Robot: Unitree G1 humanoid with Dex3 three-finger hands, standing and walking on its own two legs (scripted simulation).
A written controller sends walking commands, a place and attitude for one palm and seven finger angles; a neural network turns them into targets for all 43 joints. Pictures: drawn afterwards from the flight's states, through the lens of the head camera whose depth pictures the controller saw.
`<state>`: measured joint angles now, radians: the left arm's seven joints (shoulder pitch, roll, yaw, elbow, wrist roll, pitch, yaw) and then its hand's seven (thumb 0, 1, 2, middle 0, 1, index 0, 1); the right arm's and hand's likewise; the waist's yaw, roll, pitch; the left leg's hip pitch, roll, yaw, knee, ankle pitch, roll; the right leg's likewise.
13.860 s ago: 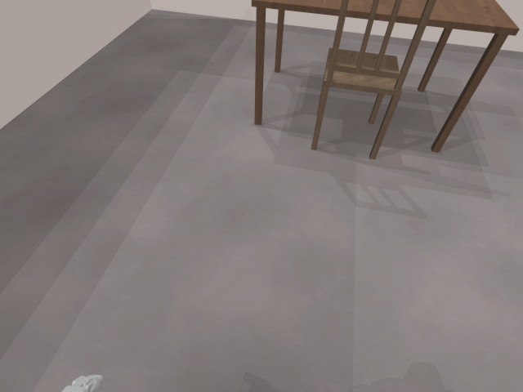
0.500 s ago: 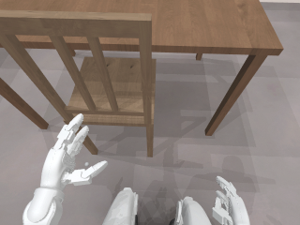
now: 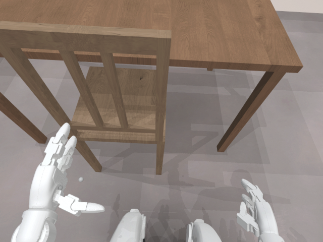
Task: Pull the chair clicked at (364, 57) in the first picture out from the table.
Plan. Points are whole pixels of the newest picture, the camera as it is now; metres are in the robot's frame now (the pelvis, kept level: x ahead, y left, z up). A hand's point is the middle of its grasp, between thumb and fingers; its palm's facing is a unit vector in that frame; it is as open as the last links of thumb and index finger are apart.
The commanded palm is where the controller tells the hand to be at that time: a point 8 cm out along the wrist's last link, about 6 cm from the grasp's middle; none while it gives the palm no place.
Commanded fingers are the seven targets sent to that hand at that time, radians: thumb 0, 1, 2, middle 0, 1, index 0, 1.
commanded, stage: raise the hand toward the chair's back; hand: left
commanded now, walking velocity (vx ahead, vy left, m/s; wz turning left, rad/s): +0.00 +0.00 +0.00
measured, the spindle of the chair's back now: (86, 95) +0.47 +0.26 +0.02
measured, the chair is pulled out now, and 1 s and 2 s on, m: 0.00 0.00 0.00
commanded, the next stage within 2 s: aim the fingers beside a spindle in 0.84 s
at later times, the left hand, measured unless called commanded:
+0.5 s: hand (77, 169) +0.25 +0.20 +0.06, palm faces +0.06 -1.00 -0.05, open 16.9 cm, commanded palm +0.22 +0.25 +0.06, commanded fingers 0.00 -0.50 0.30 -0.06 -0.08 -0.06 -0.08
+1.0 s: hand (77, 176) +0.24 +0.20 +0.06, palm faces +0.07 -1.00 -0.06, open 16.9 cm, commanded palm +0.21 +0.25 +0.06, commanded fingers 0.00 -0.50 0.30 -0.06 -0.08 -0.06 -0.08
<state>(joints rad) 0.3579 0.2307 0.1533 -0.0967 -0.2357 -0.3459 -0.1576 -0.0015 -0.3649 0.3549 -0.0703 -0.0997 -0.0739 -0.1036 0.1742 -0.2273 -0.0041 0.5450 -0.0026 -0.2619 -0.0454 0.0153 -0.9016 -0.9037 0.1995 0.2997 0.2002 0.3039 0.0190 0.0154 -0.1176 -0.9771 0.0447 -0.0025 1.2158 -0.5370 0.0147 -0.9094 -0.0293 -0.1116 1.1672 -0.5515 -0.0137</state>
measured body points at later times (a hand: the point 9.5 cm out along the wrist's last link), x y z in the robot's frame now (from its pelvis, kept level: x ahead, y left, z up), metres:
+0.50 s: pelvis +0.00 -0.01 +0.01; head +0.09 +0.00 +0.45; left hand +0.24 +0.26 +0.06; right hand +0.18 -0.25 -0.07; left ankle +0.03 +0.11 -0.64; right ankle +0.01 -0.12 -0.64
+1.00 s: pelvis -0.01 -0.01 +0.01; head +0.07 -0.01 +0.45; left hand +0.23 +0.25 +0.06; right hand +0.18 -0.24 -0.07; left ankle +0.03 +0.11 -0.64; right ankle +0.01 -0.12 -0.64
